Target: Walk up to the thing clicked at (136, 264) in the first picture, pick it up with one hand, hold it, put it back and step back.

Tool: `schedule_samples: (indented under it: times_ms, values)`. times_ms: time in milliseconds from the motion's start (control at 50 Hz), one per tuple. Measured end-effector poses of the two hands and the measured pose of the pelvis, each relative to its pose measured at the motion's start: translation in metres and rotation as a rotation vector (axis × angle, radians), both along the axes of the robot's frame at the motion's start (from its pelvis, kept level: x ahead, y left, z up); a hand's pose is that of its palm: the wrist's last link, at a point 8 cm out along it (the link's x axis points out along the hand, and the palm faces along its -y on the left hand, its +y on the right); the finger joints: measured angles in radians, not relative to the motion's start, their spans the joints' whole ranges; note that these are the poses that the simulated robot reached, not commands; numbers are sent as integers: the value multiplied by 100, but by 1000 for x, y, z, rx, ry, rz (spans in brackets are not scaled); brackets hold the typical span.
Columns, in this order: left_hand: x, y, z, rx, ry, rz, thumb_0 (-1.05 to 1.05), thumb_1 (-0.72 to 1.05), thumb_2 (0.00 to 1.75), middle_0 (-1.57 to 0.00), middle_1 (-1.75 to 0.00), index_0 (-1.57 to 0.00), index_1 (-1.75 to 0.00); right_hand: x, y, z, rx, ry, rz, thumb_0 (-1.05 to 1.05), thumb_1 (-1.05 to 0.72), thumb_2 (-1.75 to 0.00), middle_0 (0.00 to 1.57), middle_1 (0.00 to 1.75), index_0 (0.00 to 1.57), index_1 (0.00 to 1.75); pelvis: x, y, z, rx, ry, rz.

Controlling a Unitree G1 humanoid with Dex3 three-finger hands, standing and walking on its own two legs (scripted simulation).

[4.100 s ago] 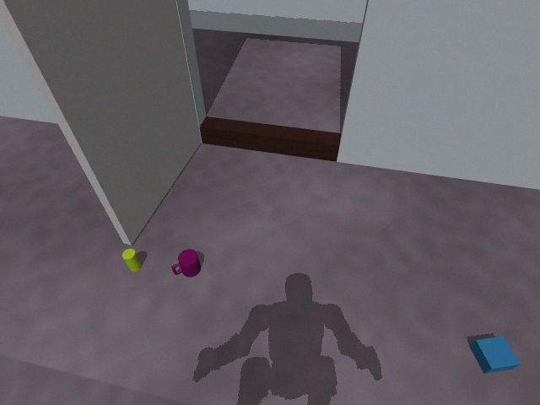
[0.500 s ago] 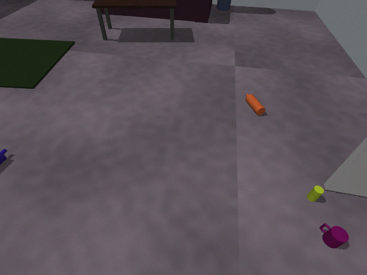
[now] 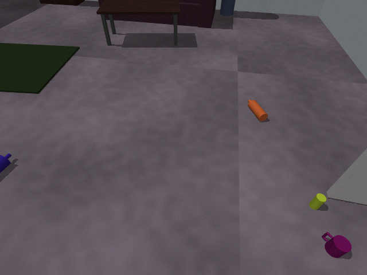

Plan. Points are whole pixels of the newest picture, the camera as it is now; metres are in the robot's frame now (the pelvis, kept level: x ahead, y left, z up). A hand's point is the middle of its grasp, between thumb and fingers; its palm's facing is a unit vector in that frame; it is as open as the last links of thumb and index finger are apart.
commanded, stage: walk up
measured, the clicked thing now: (317, 201) +0.68 -0.80 -0.72
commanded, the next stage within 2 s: stand in 0.02 s
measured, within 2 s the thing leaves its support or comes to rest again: neither
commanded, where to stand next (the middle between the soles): +0.06 -0.01 m, yaw -3 degrees
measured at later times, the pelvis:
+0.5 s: pelvis -0.01 -0.01 +0.01, yaw -2 degrees
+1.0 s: pelvis +0.00 -0.01 +0.01, yaw -2 degrees
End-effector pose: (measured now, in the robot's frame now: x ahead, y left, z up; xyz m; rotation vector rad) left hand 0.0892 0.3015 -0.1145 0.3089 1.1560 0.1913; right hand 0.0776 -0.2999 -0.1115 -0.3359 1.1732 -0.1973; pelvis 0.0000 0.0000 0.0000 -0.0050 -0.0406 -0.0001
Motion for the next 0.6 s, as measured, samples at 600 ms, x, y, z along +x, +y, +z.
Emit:
schedule_samples:
  times_ms: [600]
  values:
    - [-31,-13,2,8,96,-10,1,90,90,-21,-30,-20,-30,-34,-8,-4,32,73,-58,0,-90,-90,20,30,20,30,-14,-10,7,5,-7,-29]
